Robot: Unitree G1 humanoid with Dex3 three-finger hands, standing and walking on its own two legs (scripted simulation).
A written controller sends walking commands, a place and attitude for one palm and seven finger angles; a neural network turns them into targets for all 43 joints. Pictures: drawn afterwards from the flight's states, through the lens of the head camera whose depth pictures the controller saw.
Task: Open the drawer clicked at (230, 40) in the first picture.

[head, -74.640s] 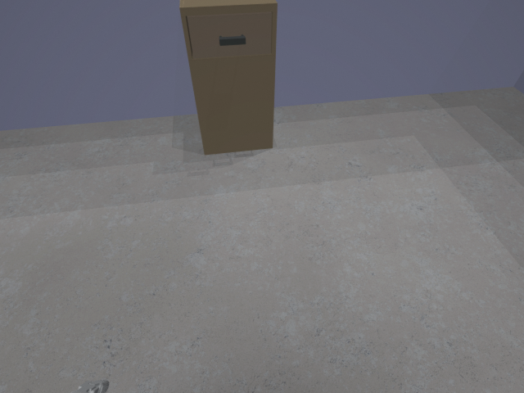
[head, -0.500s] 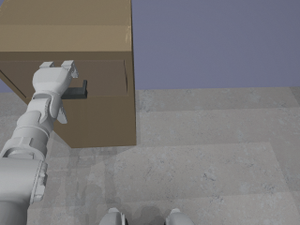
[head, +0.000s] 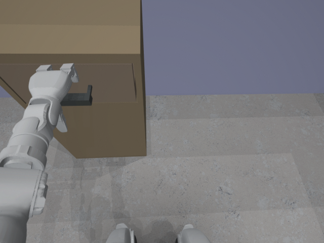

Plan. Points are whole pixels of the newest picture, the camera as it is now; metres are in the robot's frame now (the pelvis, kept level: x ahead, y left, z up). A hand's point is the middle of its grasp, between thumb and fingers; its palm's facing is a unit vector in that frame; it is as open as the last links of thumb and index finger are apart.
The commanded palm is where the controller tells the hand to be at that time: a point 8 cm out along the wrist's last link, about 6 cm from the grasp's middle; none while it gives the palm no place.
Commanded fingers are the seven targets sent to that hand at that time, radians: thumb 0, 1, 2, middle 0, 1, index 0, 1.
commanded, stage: lower the fingers behind the handle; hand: left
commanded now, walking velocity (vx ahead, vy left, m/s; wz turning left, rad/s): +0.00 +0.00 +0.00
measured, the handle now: (72, 93) +0.55 +0.24 -0.04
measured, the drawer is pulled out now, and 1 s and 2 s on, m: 0.00 0.00 0.00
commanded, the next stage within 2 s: close the thumb around the handle in 1.56 s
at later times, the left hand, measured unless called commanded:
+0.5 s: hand (67, 105) +0.49 +0.24 -0.02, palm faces -0.10 -0.03 -0.99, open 13.8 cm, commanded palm +0.48 +0.23 +0.04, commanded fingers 0.00 -0.50 0.30 -0.30 -1.20 -0.30 -1.20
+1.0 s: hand (71, 112) +0.49 +0.24 -0.05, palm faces -0.10 -0.03 -0.99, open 13.8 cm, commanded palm +0.48 +0.23 +0.00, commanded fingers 0.00 -0.50 0.30 -0.30 -1.20 -0.30 -1.20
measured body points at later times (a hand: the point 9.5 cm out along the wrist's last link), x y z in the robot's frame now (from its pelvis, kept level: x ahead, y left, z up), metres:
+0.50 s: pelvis +0.00 +0.01 -0.02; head +0.12 +0.02 +0.41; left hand +0.49 +0.24 +0.03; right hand -0.01 -0.26 -0.14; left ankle +0.02 +0.12 -0.69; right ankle -0.01 -0.14 -0.69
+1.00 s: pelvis -0.02 +0.01 -0.04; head +0.13 +0.02 +0.39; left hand +0.49 +0.24 +0.00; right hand -0.02 -0.27 -0.16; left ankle +0.02 +0.12 -0.69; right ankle -0.01 -0.14 -0.69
